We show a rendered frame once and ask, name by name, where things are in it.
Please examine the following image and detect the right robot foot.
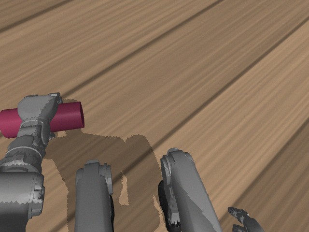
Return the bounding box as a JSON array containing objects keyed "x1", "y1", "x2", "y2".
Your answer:
[{"x1": 158, "y1": 180, "x2": 182, "y2": 232}]

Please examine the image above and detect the left robot hand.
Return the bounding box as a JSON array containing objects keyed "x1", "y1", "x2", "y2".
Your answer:
[{"x1": 17, "y1": 92, "x2": 63, "y2": 140}]

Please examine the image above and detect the left robot arm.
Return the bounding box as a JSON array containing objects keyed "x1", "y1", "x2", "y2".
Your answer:
[{"x1": 0, "y1": 118, "x2": 51, "y2": 232}]

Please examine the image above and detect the bottle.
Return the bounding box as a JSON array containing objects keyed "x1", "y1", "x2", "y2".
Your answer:
[{"x1": 0, "y1": 101, "x2": 84, "y2": 139}]

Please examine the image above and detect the right robot hand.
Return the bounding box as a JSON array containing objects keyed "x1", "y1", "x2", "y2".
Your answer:
[{"x1": 228, "y1": 207, "x2": 264, "y2": 232}]

